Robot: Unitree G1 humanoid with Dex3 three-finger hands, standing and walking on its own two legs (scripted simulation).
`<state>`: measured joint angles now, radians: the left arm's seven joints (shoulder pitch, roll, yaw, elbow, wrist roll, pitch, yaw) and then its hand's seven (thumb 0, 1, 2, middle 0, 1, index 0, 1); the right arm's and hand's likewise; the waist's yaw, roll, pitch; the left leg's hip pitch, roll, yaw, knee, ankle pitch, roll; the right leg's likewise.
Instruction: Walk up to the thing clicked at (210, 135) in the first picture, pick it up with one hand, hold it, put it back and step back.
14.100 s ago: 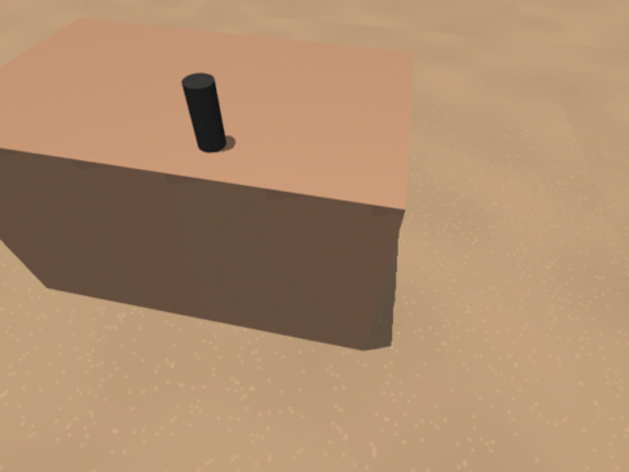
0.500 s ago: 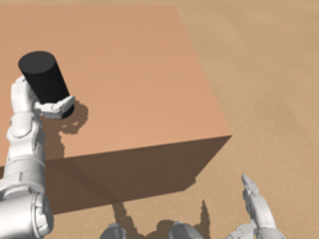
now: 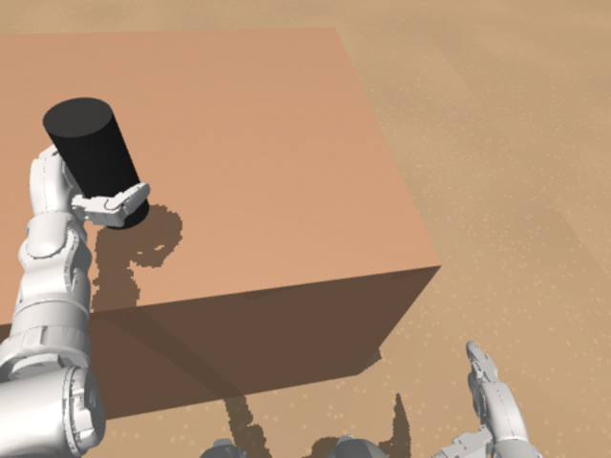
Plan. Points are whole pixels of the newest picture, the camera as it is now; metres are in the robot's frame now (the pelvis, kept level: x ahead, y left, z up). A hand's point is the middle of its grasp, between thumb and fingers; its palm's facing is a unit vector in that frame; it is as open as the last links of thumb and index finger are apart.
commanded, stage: lift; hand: left
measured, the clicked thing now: (104, 170) +0.45 +0.21 +0.12
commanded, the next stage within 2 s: hold in 1.40 s
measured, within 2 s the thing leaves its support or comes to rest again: neither
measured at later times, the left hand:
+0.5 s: hand (97, 161) +0.43 +0.20 +0.16, palm faces +0.18 -0.98 +0.00, open 9.5 cm
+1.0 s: hand (67, 167) +0.36 +0.19 +0.22, palm faces +0.18 -0.98 +0.00, open 9.5 cm
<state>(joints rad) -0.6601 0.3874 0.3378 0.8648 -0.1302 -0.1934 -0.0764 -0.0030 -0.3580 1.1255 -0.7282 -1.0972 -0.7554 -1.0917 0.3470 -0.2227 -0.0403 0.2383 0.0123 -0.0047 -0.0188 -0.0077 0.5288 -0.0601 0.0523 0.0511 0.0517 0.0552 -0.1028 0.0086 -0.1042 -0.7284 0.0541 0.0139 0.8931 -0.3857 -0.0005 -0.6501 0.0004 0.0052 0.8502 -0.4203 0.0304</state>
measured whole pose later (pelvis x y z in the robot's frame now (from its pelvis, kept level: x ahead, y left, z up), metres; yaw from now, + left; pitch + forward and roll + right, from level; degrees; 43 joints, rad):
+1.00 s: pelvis +0.00 -0.01 +0.03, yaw +2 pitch +0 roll +0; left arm -0.38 0.26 0.26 0.15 -0.20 0.32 -0.02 0.00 -0.36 1.14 -0.72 -1.11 -0.75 -1.10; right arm 0.30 -0.22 -0.06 0.50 0.05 -0.15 -0.08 -0.01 0.53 -0.05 0.05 0.05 0.05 0.05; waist -0.01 0.05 -0.07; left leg -0.36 0.02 0.01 0.63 -0.28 0.00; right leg -0.29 -0.03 -0.01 0.63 -0.34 0.03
